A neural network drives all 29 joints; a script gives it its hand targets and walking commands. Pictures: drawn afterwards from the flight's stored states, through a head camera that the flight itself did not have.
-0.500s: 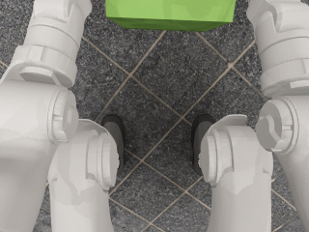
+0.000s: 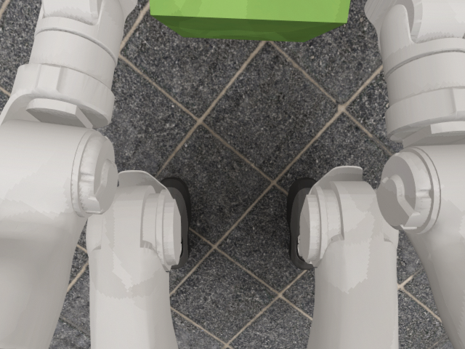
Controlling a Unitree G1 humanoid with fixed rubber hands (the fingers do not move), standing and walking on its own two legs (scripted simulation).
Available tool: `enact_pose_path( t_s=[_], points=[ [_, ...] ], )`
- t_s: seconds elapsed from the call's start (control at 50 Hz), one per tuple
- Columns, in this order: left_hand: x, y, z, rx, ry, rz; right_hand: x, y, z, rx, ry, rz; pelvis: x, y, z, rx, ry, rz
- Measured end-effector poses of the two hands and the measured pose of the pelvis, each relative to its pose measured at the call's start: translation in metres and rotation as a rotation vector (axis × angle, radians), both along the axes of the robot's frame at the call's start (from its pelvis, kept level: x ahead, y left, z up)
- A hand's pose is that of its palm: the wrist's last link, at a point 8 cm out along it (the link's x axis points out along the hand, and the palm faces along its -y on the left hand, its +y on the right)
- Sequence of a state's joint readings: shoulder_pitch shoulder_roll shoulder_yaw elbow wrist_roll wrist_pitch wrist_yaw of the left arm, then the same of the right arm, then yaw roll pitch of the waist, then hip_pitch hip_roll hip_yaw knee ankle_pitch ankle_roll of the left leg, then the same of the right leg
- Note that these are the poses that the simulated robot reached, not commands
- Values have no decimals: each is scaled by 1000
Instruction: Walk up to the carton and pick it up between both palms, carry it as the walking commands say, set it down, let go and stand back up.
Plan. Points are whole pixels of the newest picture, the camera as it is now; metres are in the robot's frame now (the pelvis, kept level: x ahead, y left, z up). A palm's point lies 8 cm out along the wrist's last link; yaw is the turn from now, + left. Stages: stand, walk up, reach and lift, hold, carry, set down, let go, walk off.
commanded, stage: reach and lift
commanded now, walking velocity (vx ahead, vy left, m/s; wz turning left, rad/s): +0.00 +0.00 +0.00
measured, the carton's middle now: out of the picture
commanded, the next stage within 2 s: none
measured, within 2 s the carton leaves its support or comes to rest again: neither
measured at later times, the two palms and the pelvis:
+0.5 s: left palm out of the picture +0.58 +0.14 -0.10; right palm out of the picture +0.57 -0.15 -0.10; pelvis +0.00 +0.00 +0.03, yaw +1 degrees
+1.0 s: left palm out of the picture +0.57 +0.13 -0.02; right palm out of the picture +0.54 -0.15 -0.04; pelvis -0.02 +0.00 +0.07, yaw +1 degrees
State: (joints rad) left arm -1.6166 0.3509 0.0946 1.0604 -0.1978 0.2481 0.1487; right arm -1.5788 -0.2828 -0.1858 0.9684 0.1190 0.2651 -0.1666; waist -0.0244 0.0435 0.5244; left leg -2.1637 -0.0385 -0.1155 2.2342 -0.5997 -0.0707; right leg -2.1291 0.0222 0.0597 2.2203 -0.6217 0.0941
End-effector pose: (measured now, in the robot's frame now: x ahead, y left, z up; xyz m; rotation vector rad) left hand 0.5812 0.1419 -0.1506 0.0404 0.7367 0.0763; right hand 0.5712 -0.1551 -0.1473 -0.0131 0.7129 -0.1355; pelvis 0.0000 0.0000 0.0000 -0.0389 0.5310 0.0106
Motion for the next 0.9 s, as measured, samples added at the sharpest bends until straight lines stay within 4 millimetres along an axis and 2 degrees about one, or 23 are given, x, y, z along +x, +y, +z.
enact_pose_path(
  t_s=[0.12, 0.22, 0.38, 0.54, 0.9],
  points=[
    [-2, 5, 9, 0, 11, 11, -4, 5, 5, -13, 28, 18, -2, -1, 4, 4, -8, 1],
    [1, 2, 14, 36, 13, 18, 1, 5, 13, -20, 27, 8, 0, -3, 13, 7, 7, 2],
    [2, -5, 35, 30, -8, 48, 2, 4, 33, -56, 5, -50, -1, -4, 25, 12, -2, 4],
    [3, -8, 61, 37, -26, 30, -8, 3, 49, -65, -3, -64, -4, -5, 36, 13, -20, 5],
    [-8, -11, 113, 35, -48, 30, -26, 2, 95, -77, -5, -85, -19, -4, 58, 13, -72, 7]
  ],
)
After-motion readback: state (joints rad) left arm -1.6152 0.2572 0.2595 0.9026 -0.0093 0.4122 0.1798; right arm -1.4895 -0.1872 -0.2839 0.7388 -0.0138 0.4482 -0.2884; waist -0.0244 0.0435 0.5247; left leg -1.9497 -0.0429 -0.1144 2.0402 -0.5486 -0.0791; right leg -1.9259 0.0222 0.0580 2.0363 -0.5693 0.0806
